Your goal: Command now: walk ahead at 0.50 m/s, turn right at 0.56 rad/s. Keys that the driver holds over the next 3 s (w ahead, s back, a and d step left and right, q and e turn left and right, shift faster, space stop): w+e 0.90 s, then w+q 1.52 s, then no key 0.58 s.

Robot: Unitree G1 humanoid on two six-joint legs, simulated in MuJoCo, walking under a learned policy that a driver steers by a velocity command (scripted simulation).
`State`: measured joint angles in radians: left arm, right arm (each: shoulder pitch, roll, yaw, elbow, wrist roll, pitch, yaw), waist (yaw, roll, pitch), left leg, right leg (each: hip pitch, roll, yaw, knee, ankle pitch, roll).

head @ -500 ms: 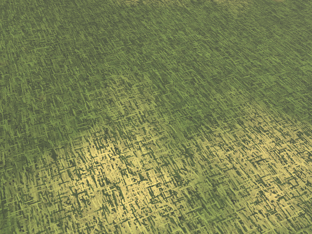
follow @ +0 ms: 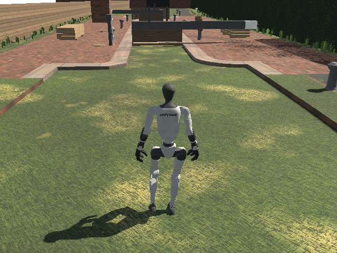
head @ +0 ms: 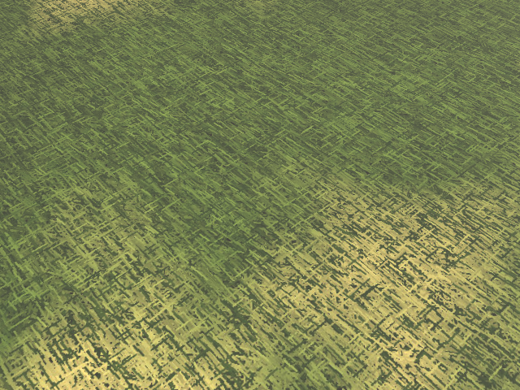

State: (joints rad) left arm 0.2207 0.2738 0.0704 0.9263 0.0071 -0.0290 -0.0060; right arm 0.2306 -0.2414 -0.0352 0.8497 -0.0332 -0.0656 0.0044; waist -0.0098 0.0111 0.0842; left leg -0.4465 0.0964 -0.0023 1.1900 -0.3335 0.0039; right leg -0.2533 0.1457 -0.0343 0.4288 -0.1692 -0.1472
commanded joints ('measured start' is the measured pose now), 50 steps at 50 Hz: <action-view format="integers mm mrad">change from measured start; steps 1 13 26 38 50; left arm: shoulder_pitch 40 244 118 -268 49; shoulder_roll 120 158 80 23 95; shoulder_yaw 23 31 8 -35 6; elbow -42 -25 -110 -267 -142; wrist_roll -12 8 30 30 11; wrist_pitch -35 -28 16 16 -10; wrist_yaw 6 19 -33 -83 10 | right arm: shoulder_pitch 71 -326 41 170 111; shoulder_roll -88 -107 -115 -152 -116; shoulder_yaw -20 -5 -24 -40 -19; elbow -47 -216 -101 -13 -71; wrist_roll -18 4 8 17 23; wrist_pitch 29 21 -19 -28 8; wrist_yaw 9 21 -11 -13 4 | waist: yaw -31 103 17 -38 16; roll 1 -78 92 75 3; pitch -77 -28 -66 5 -118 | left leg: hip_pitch -100 -208 304 423 -160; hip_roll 32 -51 178 161 49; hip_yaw -8 -4 -182 169 -11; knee -79 -551 -993 -1020 13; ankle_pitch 35 295 241 527 -10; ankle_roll -39 -33 138 114 13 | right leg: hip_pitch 92 277 -302 -346 235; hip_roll -265 -260 -179 -191 -389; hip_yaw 297 380 113 -49 300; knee -215 -147 752 260 -168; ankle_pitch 335 410 -134 124 332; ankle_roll -155 -83 78 72 -121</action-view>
